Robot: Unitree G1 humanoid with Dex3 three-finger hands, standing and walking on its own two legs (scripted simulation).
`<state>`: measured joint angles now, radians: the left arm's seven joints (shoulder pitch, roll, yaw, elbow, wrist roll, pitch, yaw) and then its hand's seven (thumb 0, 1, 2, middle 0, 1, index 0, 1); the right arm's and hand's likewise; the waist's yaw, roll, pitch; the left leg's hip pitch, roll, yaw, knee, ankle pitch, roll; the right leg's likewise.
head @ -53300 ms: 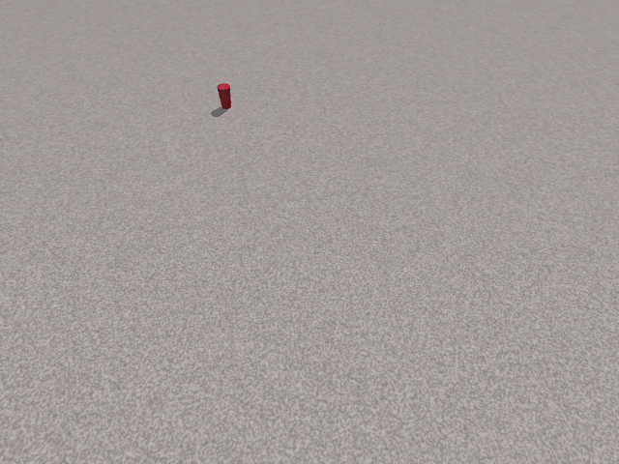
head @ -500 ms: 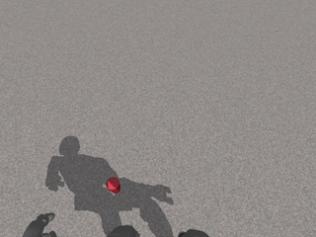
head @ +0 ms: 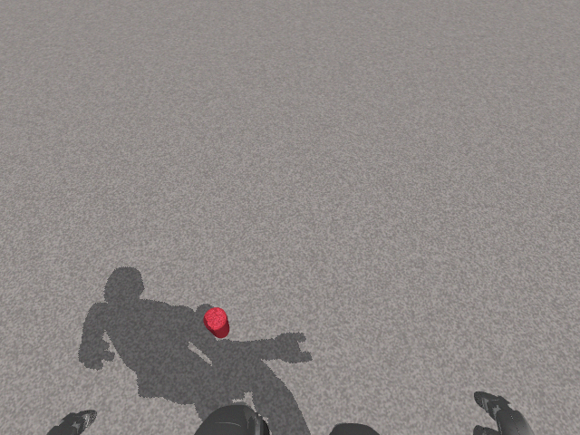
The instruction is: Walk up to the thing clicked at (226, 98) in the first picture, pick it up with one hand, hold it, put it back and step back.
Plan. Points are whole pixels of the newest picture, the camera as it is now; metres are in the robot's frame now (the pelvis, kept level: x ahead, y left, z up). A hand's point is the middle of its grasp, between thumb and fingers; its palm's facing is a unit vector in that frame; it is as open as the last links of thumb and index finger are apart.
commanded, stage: step back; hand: left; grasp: from above
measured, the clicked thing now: (218, 324) +0.45 +0.24 -0.69
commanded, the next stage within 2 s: none
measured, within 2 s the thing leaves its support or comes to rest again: neither
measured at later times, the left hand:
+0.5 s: hand out of the picture -0.02 +0.29 -0.14, palm faces +0.06 -0.93 -0.35, open 7.4 cm
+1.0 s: hand out of the picture -0.23 +0.23 -0.11, palm faces +0.00 -0.89 -0.45, open 7.4 cm
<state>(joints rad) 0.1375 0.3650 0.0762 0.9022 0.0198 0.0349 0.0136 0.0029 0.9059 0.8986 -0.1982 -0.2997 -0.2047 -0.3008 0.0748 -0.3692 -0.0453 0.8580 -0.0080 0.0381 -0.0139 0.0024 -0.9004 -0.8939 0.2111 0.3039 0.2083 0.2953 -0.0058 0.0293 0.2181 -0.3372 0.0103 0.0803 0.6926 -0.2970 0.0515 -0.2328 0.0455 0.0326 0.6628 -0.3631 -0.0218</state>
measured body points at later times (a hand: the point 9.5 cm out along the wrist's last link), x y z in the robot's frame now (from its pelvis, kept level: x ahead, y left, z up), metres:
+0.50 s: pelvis -0.13 +0.02 +0.01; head -0.08 +0.05 +0.46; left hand -0.02 +0.34 -0.11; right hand -0.03 -0.29 -0.09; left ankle -0.12 +0.13 -0.72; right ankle -0.11 -0.12 -0.65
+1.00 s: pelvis -0.30 -0.05 +0.01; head -0.25 -0.08 +0.46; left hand -0.23 +0.27 -0.08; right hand -0.20 -0.37 -0.12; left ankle -0.29 +0.11 -0.63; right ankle -0.28 -0.15 -0.72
